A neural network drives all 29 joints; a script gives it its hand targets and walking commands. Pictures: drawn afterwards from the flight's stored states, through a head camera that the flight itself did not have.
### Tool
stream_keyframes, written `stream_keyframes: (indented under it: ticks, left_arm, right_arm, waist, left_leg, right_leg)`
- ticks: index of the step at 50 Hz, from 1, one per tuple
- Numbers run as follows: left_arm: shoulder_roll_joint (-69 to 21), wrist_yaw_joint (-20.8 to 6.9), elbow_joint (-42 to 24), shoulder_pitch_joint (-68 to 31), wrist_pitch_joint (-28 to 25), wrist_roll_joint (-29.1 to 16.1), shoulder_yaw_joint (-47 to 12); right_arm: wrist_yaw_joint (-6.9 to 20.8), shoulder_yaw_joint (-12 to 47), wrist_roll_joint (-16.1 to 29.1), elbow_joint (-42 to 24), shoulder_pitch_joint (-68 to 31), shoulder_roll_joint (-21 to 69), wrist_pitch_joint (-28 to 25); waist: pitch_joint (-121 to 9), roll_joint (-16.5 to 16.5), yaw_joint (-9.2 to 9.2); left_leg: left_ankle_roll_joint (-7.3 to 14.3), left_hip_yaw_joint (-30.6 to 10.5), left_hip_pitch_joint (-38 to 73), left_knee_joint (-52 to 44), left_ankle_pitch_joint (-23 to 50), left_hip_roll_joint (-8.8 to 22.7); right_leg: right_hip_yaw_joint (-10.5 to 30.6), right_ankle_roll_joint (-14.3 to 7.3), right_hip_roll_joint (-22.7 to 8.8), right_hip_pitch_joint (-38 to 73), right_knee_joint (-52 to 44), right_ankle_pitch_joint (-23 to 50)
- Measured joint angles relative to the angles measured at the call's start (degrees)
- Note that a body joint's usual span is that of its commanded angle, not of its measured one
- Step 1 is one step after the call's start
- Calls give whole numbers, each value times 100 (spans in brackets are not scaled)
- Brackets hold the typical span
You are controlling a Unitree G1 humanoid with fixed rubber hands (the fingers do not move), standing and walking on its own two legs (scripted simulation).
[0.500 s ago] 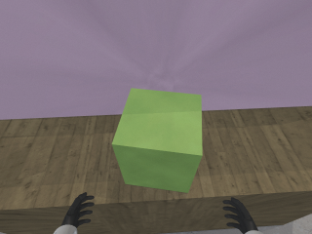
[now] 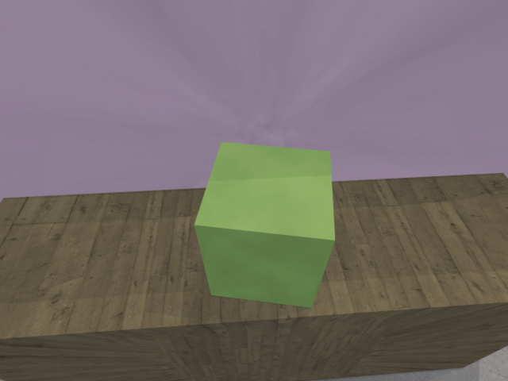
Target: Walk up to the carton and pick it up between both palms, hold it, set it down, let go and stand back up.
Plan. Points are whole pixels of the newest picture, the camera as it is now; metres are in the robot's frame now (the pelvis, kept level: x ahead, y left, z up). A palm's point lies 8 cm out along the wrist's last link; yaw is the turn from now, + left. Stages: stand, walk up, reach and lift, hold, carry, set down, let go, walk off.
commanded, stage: stand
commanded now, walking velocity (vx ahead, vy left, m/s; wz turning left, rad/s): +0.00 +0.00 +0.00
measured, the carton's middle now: (267, 227) +0.40 -0.02 -0.02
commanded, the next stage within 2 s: none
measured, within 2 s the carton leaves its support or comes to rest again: neither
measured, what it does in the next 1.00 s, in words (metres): stands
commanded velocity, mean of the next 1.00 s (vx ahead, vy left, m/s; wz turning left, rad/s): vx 0.00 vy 0.00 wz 0.00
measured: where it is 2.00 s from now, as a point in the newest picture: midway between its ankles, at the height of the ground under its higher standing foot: outside the picture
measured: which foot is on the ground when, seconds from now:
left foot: down 0.00-1.00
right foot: down 0.00-1.00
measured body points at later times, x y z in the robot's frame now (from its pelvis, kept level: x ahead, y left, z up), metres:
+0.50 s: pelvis -0.01 +0.01 +0.00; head -0.02 +0.01 +0.45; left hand +0.01 +0.27 -0.13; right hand +0.03 -0.24 -0.14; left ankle +0.01 +0.11 -0.74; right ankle +0.04 -0.12 -0.74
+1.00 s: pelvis +0.00 +0.01 +0.00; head +0.00 +0.01 +0.45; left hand +0.02 +0.26 -0.14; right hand +0.03 -0.24 -0.14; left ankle +0.01 +0.11 -0.74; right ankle +0.04 -0.12 -0.74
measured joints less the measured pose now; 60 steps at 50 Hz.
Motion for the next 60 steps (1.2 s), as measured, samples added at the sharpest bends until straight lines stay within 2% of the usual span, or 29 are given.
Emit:
stream_keyframes:
  ticks: [21, 60]
  left_arm:
    - [-19, 51, 428, 376, 36, 6, -18]
    - [-221, 162, 1119, 71, 66, -39, -61]
  right_arm:
    - [-41, 29, 33, 119, 213, 4, 60]
    - [-155, 44, 82, 580, 184, 172, 71]
  waist:
    - [-62, 14, 29]
    - [-41, -11, -7]
  left_leg:
    - [121, 95, -165, 68, 57, -122]
    - [74, 67, 32, -181, 34, -111]
  right_leg:
    - [103, 116, -119, -201, 115, 56]
    - [83, 89, -101, -54, -20, -37]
